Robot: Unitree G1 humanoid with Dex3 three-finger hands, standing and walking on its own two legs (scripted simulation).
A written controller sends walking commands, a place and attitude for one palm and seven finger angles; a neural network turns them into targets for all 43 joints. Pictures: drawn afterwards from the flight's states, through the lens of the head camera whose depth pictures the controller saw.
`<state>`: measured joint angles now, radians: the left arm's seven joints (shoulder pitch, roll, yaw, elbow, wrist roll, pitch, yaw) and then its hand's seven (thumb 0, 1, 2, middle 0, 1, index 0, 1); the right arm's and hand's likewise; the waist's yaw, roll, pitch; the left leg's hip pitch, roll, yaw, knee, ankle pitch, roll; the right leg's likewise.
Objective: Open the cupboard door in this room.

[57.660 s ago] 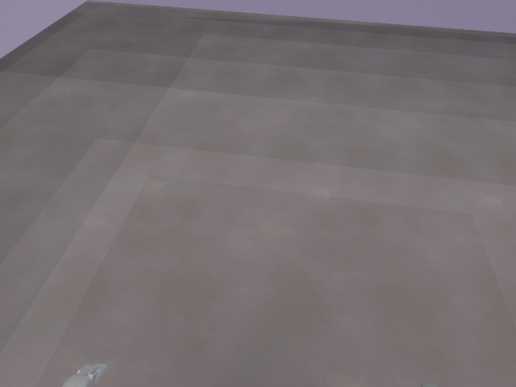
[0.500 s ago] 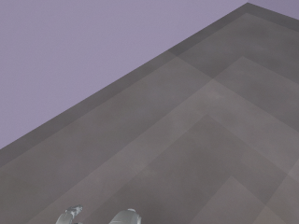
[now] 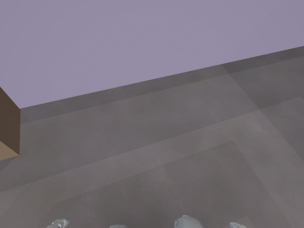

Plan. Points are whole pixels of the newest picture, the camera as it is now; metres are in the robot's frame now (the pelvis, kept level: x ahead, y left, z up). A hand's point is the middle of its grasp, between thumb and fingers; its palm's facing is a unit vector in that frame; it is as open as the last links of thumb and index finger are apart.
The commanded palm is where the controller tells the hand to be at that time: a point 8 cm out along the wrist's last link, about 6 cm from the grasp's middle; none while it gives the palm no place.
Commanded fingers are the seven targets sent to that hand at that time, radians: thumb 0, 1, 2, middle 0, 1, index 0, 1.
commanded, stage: turn to face it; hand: left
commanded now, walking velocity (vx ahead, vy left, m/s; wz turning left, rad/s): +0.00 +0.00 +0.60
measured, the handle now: out of the picture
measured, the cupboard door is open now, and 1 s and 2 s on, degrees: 40 40 40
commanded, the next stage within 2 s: take the last steps up to it in 1.76 s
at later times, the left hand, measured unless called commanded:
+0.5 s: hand out of the picture +0.01 +0.16 -0.16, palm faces +0.32 -0.92 -0.22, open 7.4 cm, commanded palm none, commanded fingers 0.00 0.90 0.90 -0.20 -0.30 -0.20 -0.30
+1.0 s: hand out of the picture +0.02 +0.20 -0.15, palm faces +0.55 -0.79 -0.28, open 7.4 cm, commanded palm none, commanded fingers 0.00 0.90 0.90 -0.20 -0.30 -0.20 -0.30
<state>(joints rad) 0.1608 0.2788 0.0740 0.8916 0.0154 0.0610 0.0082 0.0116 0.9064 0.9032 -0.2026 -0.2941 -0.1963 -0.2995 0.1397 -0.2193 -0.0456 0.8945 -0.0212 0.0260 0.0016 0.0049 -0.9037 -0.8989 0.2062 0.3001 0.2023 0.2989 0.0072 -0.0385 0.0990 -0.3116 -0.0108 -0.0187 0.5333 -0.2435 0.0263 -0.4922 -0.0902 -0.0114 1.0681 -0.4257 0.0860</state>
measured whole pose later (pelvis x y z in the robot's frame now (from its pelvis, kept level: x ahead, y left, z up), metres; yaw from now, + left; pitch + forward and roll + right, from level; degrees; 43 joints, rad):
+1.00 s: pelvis +0.03 -0.05 -0.01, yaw +35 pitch +1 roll +0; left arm 0.13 0.24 0.05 0.85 0.01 0.02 0.01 0.01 0.90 0.90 -0.20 -0.29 -0.20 -0.30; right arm 0.20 -0.22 -0.07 0.93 -0.01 0.05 0.01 0.01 -0.90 -0.90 0.21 0.30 0.20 0.30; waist -0.02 0.01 0.07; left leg -0.36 -0.06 -0.13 0.62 -0.30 -0.01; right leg -0.28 -0.03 -0.02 0.55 -0.29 0.04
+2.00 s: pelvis +0.04 -0.04 +0.01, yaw +61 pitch +0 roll +1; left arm 0.23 0.15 0.03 0.95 0.01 -0.01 0.02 0.01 0.91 0.90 -0.21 -0.29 -0.20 -0.30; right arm 0.24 -0.22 -0.07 1.02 -0.02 0.06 0.02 0.01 -0.91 -0.90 0.20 0.30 0.20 0.30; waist -0.02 0.03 0.05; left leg -0.47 -0.03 -0.01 1.03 -0.38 -0.03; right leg -0.16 -0.04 -0.08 0.45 -0.29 -0.01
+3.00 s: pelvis +0.08 +0.27 -0.01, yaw +63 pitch -1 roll +0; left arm 0.09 0.15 0.04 0.95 0.01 -0.06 0.00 0.01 0.90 0.90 -0.20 -0.29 -0.20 -0.30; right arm 0.47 -0.11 -0.02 1.19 -0.01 -0.02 -0.01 0.01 -0.91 -0.90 0.21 0.30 0.20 0.30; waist -0.06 0.01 0.11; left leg -0.23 0.03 0.07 1.04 -0.48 0.02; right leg -0.32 0.00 -0.12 0.60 -0.27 -0.07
